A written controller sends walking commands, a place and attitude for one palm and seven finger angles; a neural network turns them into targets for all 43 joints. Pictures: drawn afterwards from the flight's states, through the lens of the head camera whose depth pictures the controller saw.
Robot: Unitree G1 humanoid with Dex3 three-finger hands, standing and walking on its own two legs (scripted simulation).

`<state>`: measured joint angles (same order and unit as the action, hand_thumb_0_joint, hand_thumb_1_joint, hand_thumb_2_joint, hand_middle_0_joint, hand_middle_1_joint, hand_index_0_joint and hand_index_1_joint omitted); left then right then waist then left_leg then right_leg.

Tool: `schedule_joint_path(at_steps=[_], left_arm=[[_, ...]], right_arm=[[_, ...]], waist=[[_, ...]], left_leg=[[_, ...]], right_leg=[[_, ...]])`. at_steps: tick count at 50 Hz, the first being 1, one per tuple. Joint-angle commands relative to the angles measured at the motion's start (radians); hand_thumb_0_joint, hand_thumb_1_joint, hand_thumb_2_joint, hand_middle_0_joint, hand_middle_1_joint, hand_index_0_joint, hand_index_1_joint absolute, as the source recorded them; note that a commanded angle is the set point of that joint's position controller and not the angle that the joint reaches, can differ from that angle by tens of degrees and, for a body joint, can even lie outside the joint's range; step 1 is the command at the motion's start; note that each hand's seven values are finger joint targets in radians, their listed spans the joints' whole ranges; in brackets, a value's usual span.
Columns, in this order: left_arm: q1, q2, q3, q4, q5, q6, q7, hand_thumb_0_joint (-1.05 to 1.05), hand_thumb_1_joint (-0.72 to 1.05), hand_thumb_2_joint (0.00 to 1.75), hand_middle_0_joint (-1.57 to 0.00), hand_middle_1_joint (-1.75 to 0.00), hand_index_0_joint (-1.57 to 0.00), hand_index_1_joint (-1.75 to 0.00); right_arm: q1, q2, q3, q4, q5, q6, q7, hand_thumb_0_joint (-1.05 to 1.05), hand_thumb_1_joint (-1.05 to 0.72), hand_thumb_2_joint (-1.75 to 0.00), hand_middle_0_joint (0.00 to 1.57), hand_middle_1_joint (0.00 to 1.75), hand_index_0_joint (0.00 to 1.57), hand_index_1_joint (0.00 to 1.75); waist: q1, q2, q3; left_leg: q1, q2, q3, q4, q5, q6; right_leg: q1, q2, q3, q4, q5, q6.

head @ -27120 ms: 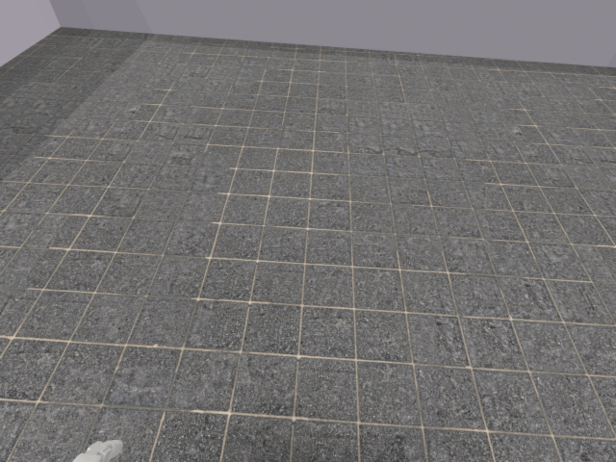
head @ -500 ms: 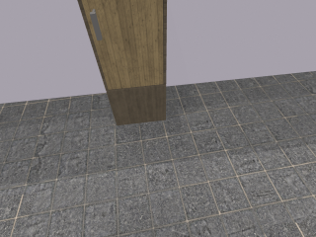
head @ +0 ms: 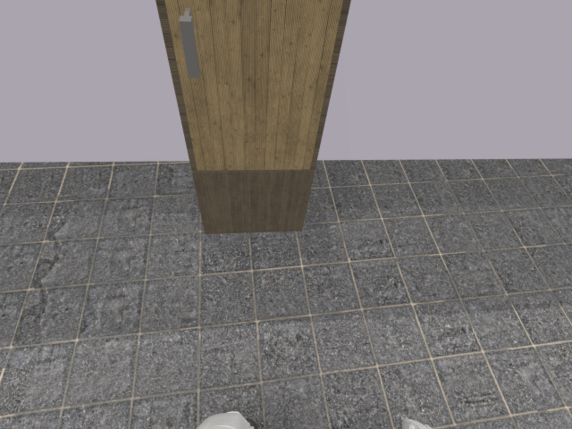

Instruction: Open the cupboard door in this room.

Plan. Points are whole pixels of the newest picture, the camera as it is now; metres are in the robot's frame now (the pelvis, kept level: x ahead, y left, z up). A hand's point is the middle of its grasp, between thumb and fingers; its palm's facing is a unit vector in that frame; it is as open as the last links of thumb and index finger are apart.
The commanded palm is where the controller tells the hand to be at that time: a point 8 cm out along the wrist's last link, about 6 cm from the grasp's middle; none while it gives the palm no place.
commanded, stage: turn to face it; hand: left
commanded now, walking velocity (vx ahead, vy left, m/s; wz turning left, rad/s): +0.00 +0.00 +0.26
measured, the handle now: (190, 43) +0.80 +0.28 +0.07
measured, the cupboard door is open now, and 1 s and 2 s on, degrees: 0 0 0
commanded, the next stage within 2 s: take the last steps up to it in 0.06 s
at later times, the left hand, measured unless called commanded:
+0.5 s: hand out of the picture +0.07 +0.15 -0.16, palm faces +0.12 -0.97 -0.22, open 7.3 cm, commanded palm none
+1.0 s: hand out of the picture +0.10 +0.19 -0.18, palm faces +0.20 -0.97 -0.13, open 7.4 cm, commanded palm none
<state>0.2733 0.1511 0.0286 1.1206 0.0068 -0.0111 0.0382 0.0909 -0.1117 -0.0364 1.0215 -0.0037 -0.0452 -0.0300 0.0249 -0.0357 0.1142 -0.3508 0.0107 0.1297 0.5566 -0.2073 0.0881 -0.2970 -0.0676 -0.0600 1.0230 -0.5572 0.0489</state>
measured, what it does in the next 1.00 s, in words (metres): walks ahead: right foot, then left foot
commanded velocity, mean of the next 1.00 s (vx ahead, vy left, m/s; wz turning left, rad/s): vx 0.22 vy -0.02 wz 0.06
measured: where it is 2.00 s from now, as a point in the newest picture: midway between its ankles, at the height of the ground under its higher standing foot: (255, 424)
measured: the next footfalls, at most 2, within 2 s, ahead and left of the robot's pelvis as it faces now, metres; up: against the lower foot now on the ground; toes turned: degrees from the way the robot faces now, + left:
right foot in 0.42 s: +0.07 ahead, -0.14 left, +0.00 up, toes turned -1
left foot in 0.86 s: +0.26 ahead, +0.15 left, +0.00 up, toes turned +16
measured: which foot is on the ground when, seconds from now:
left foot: down 0.00-0.44, up 0.46-0.84, down 0.86-1.00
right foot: up 0.00-0.40, down 0.42-0.88, up 0.90-1.00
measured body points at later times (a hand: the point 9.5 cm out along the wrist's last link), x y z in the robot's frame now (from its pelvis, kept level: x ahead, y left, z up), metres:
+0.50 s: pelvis +0.05 -0.03 +0.01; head +0.05 -0.05 +0.46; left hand +0.06 +0.20 -0.14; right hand +0.04 -0.25 -0.16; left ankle +0.06 +0.07 -0.71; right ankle +0.03 -0.14 -0.73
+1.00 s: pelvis +0.21 +0.05 +0.00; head +0.25 +0.07 +0.45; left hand +0.10 +0.24 -0.16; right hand +0.34 -0.16 -0.14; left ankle +0.22 +0.14 -0.73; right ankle +0.11 -0.10 -0.64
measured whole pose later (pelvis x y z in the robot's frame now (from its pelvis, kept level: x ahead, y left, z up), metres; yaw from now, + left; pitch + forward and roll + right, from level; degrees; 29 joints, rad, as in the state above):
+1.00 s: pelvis +0.21 +0.05 +0.00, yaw +6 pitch +0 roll +0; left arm 0.38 0.14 0.04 1.18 0.01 -0.02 0.01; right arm 0.10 -0.12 -0.03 1.02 -0.02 -0.07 -0.01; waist 0.04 -0.05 0.09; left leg -0.31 0.05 0.17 0.57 -0.27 0.04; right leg -0.35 -0.10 -0.06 1.15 -0.45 0.01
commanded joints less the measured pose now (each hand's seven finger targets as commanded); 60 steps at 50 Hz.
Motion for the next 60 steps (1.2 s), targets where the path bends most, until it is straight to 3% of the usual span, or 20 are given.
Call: schedule_joint_path(at_steps=[1, 6, 14, 19, 20, 22, 23, 24, 26, 29, 38, 40, 41, 42, 43, 44, 45, 48, 51, 60], left_arm=[[0.077, 0.042, 0.021, -0.048, 0.009, 0.005, -0.004, 0.00, 0.90, 0.90, -0.20, -0.30, -0.20, -0.30], [0.027, 0.067, 0.033, -0.080, 0.018, 0.033, -0.008, 0.00, 0.90, 0.90, -0.20, -0.30, -0.20, -0.30], [-0.094, 0.078, 0.013, -0.128, 0.021, 0.017, -0.025, 0.00, 0.90, 0.90, -0.20, -0.30, -0.20, -0.30], [0.032, 0.072, 0.011, -0.076, 0.017, -0.001, -0.034, 0.00, 0.90, 0.90, -0.20, -0.30, -0.20, -0.30], [0.091, 0.087, 0.017, -0.055, 0.018, -0.009, -0.031, 0.00, 0.90, 0.90, -0.20, -0.30, -0.20, -0.30], [0.175, 0.211, 0.042, -0.044, 0.024, -0.014, -0.016, 0.00, 0.90, 0.90, -0.20, -0.30, -0.20, -0.30], [0.168, 0.205, 0.040, -0.054, 0.015, -0.014, -0.010, 0.00, 0.90, 0.90, -0.20, -0.30, -0.20, -0.30], [0.135, 0.176, 0.044, -0.054, 0.013, -0.027, -0.005, 0.00, 0.90, 0.90, -0.20, -0.30, -0.20, -0.30], [0.125, 0.115, 0.027, -0.047, 0.010, -0.041, -0.010, 0.00, 0.90, 0.90, -0.20, -0.30, -0.20, -0.30], [0.171, 0.089, 0.017, -0.030, 0.006, -0.060, -0.015, 0.00, 0.90, 0.90, -0.20, -0.30, -0.20, -0.30], [0.278, 0.104, 0.019, 0.033, 0.021, -0.065, -0.009, 0.00, 0.90, 0.90, -0.20, -0.30, -0.20, -0.30], [0.263, 0.120, 0.022, 0.037, 0.019, -0.061, -0.010, 0.00, 0.90, 0.90, -0.20, -0.30, -0.20, -0.30], [0.244, 0.125, 0.023, 0.036, 0.015, -0.060, -0.010, 0.00, 0.90, 0.90, -0.20, -0.30, -0.20, -0.30], [0.243, 0.119, 0.019, 0.031, 0.010, -0.060, -0.011, 0.00, 0.90, 0.90, -0.20, -0.30, -0.20, -0.30], [0.281, 0.077, 0.012, 0.020, 0.001, -0.059, -0.017, 0.00, 0.90, 0.90, -0.20, -0.30, -0.20, -0.30], [0.245, 0.039, -0.001, -0.009, -0.007, -0.062, -0.022, 0.00, 0.90, 0.90, -0.20, -0.30, -0.20, -0.30], [0.202, 0.048, 0.010, -0.027, -0.001, -0.055, -0.015, 0.00, 0.90, 0.90, -0.20, -0.30, -0.20, -0.30], [0.108, 0.033, 0.023, -0.015, 0.008, -0.042, -0.028, 0.00, 0.90, 0.90, -0.20, -0.30, -0.20, -0.30], [0.145, 0.005, 0.023, -0.011, 0.014, -0.017, -0.035, 0.00, 0.90, 0.90, -0.20, -0.30, -0.20, -0.30], [0.023, 0.062, 0.022, -0.104, 0.015, 0.023, -0.018, 0.00, 0.90, 0.90, -0.20, -0.30, -0.20, -0.30]], right_arm=[[0.150, -0.161, -0.032, 0.009, -0.011, 0.007, -0.002, 0.00, -0.90, -0.90, 0.20, 0.30, 0.20, 0.30], [0.126, -0.179, -0.039, -0.008, -0.012, 0.018, 0.005, 0.00, -0.90, -0.90, 0.20, 0.30, 0.20, 0.30], [0.210, -0.193, -0.050, 0.021, -0.024, 0.021, 0.010, 0.00, -0.90, -0.90, 0.20, 0.30, 0.20, 0.30], [0.215, -0.195, -0.051, 0.041, -0.018, 0.024, 0.011, 0.00, -0.90, -0.90, 0.20, 0.30, 0.20, 0.30], [0.206, -0.169, -0.048, 0.040, -0.015, 0.023, 0.013, 0.00, -0.90, -0.90, 0.20, 0.30, 0.20, 0.30], [0.148, -0.092, -0.027, -0.018, -0.011, 0.020, 0.022, 0.00, -0.90, -0.90, 0.20, 0.30, 0.20, 0.30], [0.097, -0.143, -0.041, -0.036, -0.023, 0.024, 0.030, 0.00, -0.90, -0.90, 0.20, 0.30, 0.20, 0.30], [0.113, -0.143, -0.046, -0.026, -0.025, 0.031, 0.035, 0.00, -0.90, -0.90, 0.20, 0.30, 0.20, 0.30], [0.141, -0.118, -0.045, 0.004, -0.025, 0.032, 0.042, 0.00, -0.90, -0.90, 0.20, 0.30, 0.20, 0.30], [0.163, -0.089, -0.044, 0.014, -0.021, 0.034, 0.050, 0.00, -0.90, -0.90, 0.20, 0.30, 0.20, 0.30], [-0.024, -0.059, -0.017, -0.061, -0.015, 0.016, 0.060, 0.00, -0.90, -0.90, 0.20, 0.30, 0.20, 0.30], [0.024, -0.076, -0.019, -0.049, -0.016, 0.007, 0.054, 0.00, -0.90, -0.90, 0.20, 0.30, 0.20, 0.30], [0.117, -0.093, -0.022, -0.017, -0.020, 0.000, 0.046, 0.00, -0.90, -0.90, 0.20, 0.30, 0.20, 0.30], [0.253, -0.140, -0.033, 0.026, -0.023, -0.008, 0.034, 0.00, -0.90, -0.90, 0.20, 0.30, 0.20, 0.30], [0.377, -0.244, -0.057, 0.055, -0.030, -0.017, 0.020, 0.00, -0.90, -0.90, 0.20, 0.30, 0.20, 0.30], [0.472, -0.323, -0.076, 0.077, -0.020, -0.013, 0.010, 0.00, -0.90, -0.90, 0.20, 0.30, 0.20, 0.30], [0.440, -0.320, -0.073, 0.080, -0.010, -0.004, 0.007, 0.00, -0.90, -0.90, 0.20, 0.30, 0.20, 0.30], [0.253, -0.177, -0.036, 0.049, -0.016, -0.024, 0.002, 0.00, -0.90, -0.90, 0.20, 0.30, 0.20, 0.30], [0.215, -0.132, -0.020, 0.048, -0.014, -0.037, 0.001, 0.00, -0.90, -0.90, 0.20, 0.30, 0.20, 0.30], [0.142, -0.171, -0.034, 0.013, -0.021, 0.003, -0.011, 0.00, -0.90, -0.90, 0.20, 0.30, 0.20, 0.30]], waist=[[-0.021, 0.110, -0.191], [-0.011, 0.140, -0.150], [-0.056, 0.159, -0.093], [-0.009, 0.107, -0.094], [0.015, 0.041, -0.091], [0.058, -0.297, -0.001], [0.057, -0.172, 0.051], [0.029, -0.208, 0.076], [-0.003, -0.089, 0.105], [-0.013, -0.032, 0.063], [0.032, -0.133, 0.040], [0.002, -0.135, -0.002], [-0.046, -0.121, -0.058], [-0.100, -0.058, -0.155], [-0.138, 0.121, -0.301], [-0.160, 0.276, -0.367], [-0.144, 0.201, -0.317], [-0.073, 0.146, -0.095], [-0.019, 0.163, -0.094], [0.000, 0.189, -0.051]], left_leg=[[0.203, 0.257, -0.262, -0.232, 0.530, 0.093], [0.141, 0.238, -0.286, -0.305, 0.255, 0.083], [0.136, 0.233, -0.387, -0.373, -0.191, 0.089], [0.024, 0.182, -0.350, -0.314, -0.334, 0.036], [-0.055, 0.128, -0.296, -0.231, -0.339, -0.002], [-0.342, -0.034, -0.068, 0.156, -0.318, -0.083], [-0.350, 0.010, -0.113, 0.282, -0.295, -0.078], [-0.353, 0.039, -0.129, 0.350, -0.237, -0.077], [-0.331, 0.063, -0.121, 0.426, -0.131, -0.086], [-0.319, 0.069, -0.096, 0.472, -0.025, -0.105], [-0.186, 0.058, -0.001, 0.147, -0.030, -0.091], [-0.049, 0.020, 0.032, 0.061, -0.038, -0.074], [0.096, -0.009, 0.052, -0.015, 0.017, -0.067], [0.316, 0.011, 0.030, -0.067, 0.094, -0.052], [0.597, 0.231, -0.220, -0.042, 0.265, 0.018], [0.684, 0.435, -0.487, -0.116, 0.470, 0.129], [0.600, 0.468, -0.456, -0.166, 0.470, 0.164], [0.286, 0.355, -0.259, -0.236, 0.482, 0.092], [0.182, 0.284, -0.130, -0.281, 0.477, 0.052], [0.175, 0.271, -0.088, -0.177, 0.665, 0.025]], right_leg=[[-0.087, -0.032, 0.037, 0.014, 0.099, 0.016], [-0.123, -0.032, 0.038, 0.005, 0.172, 0.024], [-0.084, -0.017, 0.018, -0.268, 0.126, -0.004], [0.167, 0.026, -0.037, -0.575, 0.216, -0.030], [0.280, -0.003, -0.005, -0.675, 0.219, -0.043], [0.319, -0.341, 0.447, -0.936, -0.179, -0.188], [0.217, -0.381, 0.463, -0.969, -0.199, -0.220], [0.182, -0.347, 0.431, -0.975, -0.182, -0.205], [0.170, -0.275, 0.282, -0.927, 0.033, -0.179], [0.208, -0.220, 0.132, -0.889, 0.296, -0.152], [0.258, -0.213, 0.035, -0.786, 0.685, -0.163], [0.249, -0.202, 0.000, -0.692, 0.804, -0.151], [0.225, -0.172, -0.039, -0.571, 0.894, -0.130], [0.149, -0.141, -0.058, -0.391, 0.873, -0.102], [-0.070, -0.052, -0.095, -0.158, 0.561, -0.051], [-0.237, 0.031, -0.060, 0.117, -0.023, -0.037], [-0.272, -0.004, 0.020, 0.223, -0.045, -0.063], [-0.266, -0.073, 0.050, 0.224, 0.138, -0.047], [-0.178, -0.064, 0.030, 0.124, 0.214, -0.030], [-0.041, -0.021, -0.005, -0.336, 0.311, -0.028]])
